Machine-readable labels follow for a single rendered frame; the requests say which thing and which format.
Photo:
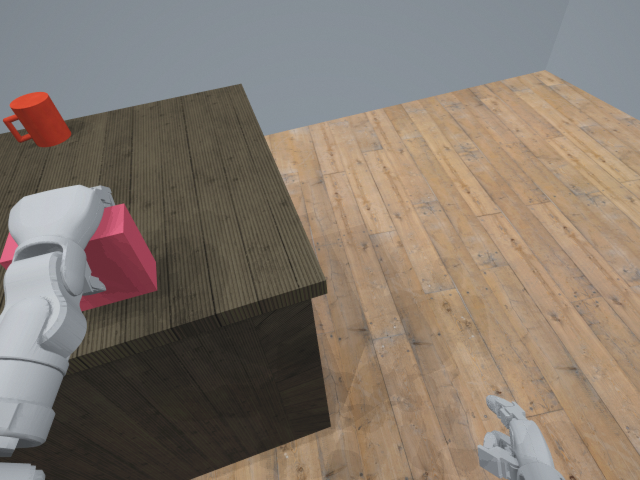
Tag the robot right hand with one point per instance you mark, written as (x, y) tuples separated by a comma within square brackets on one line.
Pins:
[(502, 455)]

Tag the left robot forearm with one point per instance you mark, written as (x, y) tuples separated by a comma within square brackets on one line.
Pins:
[(41, 325)]

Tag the sponge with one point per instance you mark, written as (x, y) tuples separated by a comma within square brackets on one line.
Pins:
[(117, 254)]

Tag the robot left hand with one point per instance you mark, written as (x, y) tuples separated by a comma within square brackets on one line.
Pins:
[(73, 212)]

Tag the table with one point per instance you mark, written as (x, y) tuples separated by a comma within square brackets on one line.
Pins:
[(222, 362)]

